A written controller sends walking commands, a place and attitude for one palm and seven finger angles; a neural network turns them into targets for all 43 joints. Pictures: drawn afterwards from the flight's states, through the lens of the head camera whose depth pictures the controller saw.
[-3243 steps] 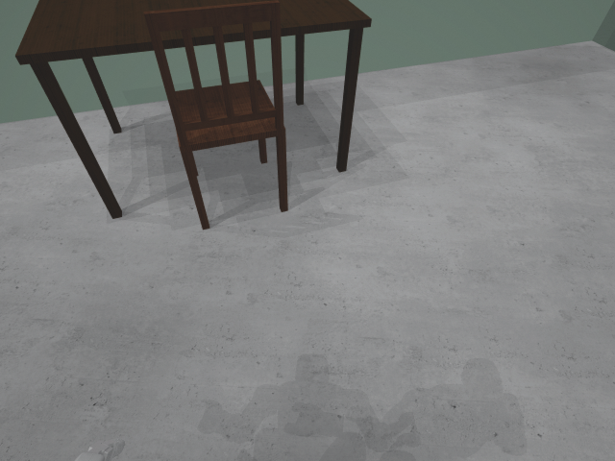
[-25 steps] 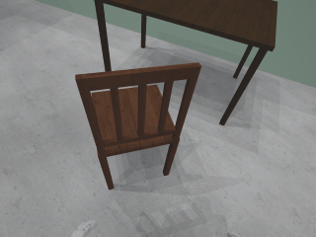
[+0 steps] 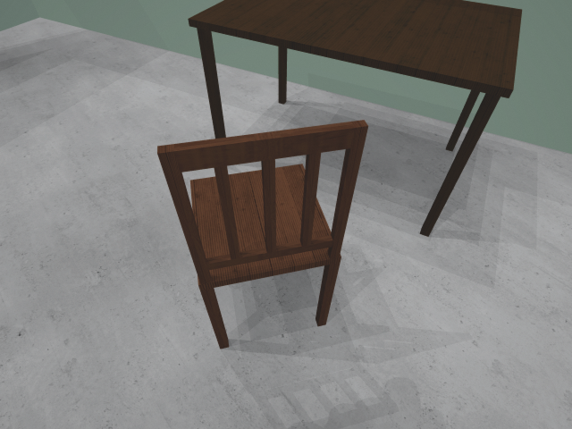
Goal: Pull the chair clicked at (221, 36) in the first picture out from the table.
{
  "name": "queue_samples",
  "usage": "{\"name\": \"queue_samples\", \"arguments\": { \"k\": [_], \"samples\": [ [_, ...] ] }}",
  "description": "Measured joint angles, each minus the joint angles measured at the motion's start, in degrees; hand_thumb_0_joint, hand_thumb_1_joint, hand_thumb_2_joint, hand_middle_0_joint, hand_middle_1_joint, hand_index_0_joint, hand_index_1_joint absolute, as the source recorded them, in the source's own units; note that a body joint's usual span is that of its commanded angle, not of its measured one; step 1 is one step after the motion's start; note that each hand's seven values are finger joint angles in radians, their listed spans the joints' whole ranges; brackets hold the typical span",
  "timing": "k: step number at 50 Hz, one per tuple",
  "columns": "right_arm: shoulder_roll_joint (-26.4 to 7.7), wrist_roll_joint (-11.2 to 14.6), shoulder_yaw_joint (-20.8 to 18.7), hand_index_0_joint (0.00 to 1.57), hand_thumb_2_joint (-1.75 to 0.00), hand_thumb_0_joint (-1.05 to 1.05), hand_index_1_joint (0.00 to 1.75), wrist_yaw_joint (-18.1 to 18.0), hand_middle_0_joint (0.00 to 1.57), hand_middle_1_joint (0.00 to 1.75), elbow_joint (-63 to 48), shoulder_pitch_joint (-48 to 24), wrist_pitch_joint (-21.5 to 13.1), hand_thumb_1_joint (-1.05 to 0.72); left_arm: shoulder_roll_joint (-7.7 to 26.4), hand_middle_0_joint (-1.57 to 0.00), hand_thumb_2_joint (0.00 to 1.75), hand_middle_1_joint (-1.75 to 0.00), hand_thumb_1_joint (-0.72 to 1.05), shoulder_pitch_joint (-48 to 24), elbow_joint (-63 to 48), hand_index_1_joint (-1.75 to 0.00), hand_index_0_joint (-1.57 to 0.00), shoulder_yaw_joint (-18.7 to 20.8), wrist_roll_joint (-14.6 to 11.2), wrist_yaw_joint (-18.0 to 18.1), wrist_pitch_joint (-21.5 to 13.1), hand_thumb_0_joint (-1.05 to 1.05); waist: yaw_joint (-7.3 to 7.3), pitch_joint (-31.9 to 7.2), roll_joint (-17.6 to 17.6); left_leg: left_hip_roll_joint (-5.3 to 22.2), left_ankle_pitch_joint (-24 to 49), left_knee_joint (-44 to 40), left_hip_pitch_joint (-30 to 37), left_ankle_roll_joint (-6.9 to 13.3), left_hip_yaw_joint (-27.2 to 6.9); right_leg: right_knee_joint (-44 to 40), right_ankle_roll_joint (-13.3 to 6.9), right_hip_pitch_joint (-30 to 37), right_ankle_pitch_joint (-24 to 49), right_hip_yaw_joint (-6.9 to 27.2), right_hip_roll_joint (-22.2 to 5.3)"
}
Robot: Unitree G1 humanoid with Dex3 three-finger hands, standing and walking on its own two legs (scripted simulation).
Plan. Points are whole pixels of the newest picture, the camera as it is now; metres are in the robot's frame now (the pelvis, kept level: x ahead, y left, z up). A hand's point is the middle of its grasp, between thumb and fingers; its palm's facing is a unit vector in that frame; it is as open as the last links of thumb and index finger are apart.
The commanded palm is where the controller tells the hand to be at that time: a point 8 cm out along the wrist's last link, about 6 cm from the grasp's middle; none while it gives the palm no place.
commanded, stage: let the arm hang, fingers relaxed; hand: left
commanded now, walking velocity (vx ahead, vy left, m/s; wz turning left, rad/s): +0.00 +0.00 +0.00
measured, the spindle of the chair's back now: (269, 209) +0.57 +0.07 -0.09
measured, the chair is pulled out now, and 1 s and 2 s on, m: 0.60 0.60 0.60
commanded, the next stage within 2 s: look to check the result in 0.34 s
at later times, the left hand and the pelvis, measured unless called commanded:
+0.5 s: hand out of the picture -0.02 +0.14 -0.18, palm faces +0.01 -0.99 -0.16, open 7.4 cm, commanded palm none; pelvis -0.01 -0.01 +0.00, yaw -1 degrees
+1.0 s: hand out of the picture -0.01 +0.14 -0.18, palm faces +0.02 -0.99 -0.15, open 7.4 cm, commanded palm none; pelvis +0.00 -0.02 +0.00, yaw -1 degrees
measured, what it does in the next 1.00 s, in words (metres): stands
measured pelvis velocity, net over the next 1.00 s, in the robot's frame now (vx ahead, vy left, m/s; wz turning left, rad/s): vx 0.00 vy -0.02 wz -0.01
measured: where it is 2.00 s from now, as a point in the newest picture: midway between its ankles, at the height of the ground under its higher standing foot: outside the picture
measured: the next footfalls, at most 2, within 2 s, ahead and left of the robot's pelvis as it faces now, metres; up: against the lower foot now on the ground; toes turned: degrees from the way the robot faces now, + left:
none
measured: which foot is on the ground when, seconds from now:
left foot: down 0.00-1.00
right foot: down 0.00-1.00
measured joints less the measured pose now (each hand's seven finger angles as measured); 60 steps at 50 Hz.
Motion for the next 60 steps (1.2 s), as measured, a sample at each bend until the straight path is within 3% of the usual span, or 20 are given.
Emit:
{"name": "queue_samples", "arguments": {
  "k": [15, 60],
  "samples": [
    [2.2, 0.2, -0.1, 0.20, -0.90, 0.01, 0.30, -0.6, 0.20, 0.30, 2.2, 0.8, -0.5, -0.91, -4.9, -0.20, 0.90, -0.30, 0.90, 0.2, 2.1, -0.30, -0.20, -1.0, 0.0, 0.0, -1.0, 0.01, -0.19, -0.2, -1.4, 1.1, 0.1, 0.5, -0.8, -0.9, 0.1, 0.9, -1.0, -1.2, 0.1, 0.2, 1.1],
    [3.0, 0.2, -0.3, 0.20, -0.90, 0.01, 0.30, -1.1, 0.20, 0.30, 3.0, -0.7, -1.1, -0.91, -3.8, -0.20, 0.90, -0.30, 0.91, -1.3, 1.8, -0.30, -0.20, 0.0, 0.0, 0.3, -1.2, 0.01, -0.23, 0.9, -1.4, 1.6, 0.4, 0.1, -1.0, -1.5, -0.2, 0.6, -1.5, -1.4, 0.3, -0.1, 1.6]
  ]
}}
